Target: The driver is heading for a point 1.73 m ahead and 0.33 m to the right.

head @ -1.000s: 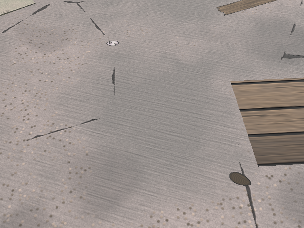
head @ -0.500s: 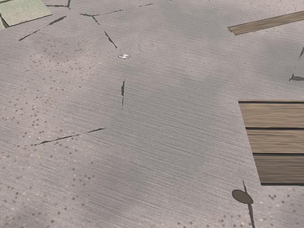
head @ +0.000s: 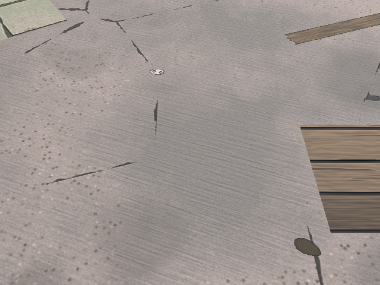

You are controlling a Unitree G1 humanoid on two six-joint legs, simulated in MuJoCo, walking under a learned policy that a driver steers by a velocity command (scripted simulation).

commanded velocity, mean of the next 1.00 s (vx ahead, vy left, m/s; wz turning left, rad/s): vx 0.25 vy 0.00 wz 0.00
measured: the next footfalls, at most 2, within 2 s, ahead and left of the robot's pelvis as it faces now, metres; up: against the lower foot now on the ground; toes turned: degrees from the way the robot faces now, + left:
left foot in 1.02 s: +0.47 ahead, +0.03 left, +0.00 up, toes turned +3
right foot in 1.46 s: +0.50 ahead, -0.15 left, +0.00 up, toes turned -2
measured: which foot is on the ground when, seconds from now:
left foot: down 0.00-0.54, up 0.56-1.00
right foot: down 0.00-1.00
